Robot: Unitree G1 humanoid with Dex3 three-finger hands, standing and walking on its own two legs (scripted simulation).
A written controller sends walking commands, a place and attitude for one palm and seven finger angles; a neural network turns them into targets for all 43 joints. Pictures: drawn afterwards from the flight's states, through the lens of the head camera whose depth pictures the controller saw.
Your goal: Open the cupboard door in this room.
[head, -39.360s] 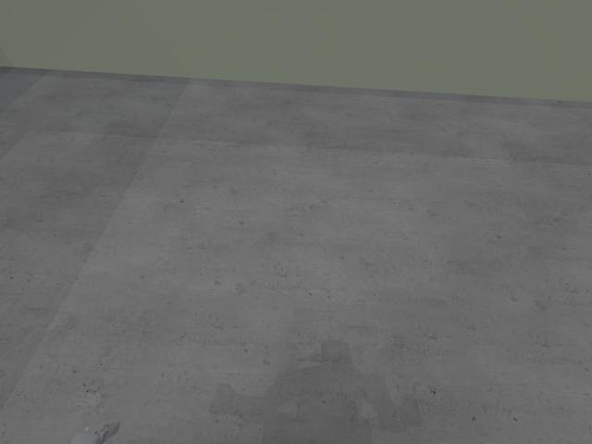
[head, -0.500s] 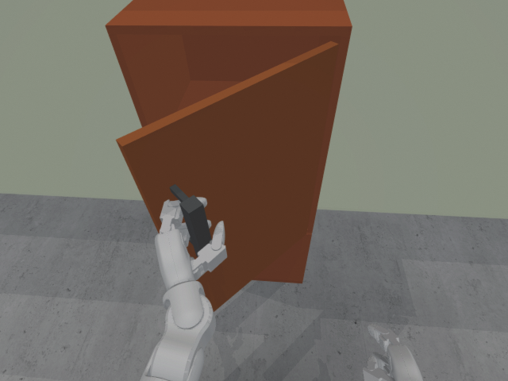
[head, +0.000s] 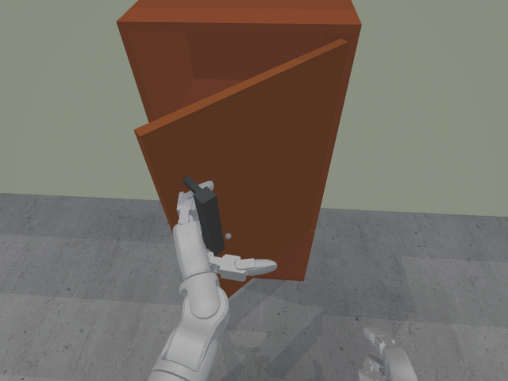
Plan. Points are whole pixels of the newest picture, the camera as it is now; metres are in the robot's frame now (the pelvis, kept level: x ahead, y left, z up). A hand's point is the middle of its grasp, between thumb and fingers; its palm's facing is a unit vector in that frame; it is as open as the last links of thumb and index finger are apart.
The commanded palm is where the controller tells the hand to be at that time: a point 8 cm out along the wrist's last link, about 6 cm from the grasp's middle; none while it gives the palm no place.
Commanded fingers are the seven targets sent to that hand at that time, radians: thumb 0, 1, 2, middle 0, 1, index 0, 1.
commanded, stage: open thumb and fingers to let go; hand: left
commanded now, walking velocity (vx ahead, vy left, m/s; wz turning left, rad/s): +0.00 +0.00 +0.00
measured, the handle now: (203, 216) +0.35 +0.11 +0.08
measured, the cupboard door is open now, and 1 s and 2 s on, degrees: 45 47 47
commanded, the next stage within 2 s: slide the hand sideways off the handle in 0.08 s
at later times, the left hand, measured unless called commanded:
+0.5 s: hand (221, 255) +0.28 +0.07 +0.09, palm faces -0.13 -0.99 +0.03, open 16.3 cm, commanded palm +0.26 +0.12 +0.08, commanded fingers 0.00 -0.50 0.30 -0.15 -0.30 -0.15 -0.30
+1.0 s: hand (197, 279) +0.25 +0.10 +0.08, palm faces -0.05 -1.00 -0.03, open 16.1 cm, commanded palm +0.21 +0.16 +0.08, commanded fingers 0.00 -0.50 0.30 -0.15 -0.30 -0.15 -0.30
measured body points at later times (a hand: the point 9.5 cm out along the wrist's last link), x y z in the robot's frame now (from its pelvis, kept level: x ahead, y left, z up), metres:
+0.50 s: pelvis +0.00 +0.02 +0.00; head +0.00 +0.01 +0.45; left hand +0.28 +0.12 +0.09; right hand +0.16 -0.20 -0.09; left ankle +0.00 +0.13 -0.71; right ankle +0.05 -0.09 -0.71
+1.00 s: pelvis +0.03 +0.00 +0.00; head +0.04 -0.01 +0.45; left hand +0.24 +0.15 +0.08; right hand +0.21 -0.21 -0.08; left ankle +0.00 +0.13 -0.71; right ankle +0.05 -0.09 -0.71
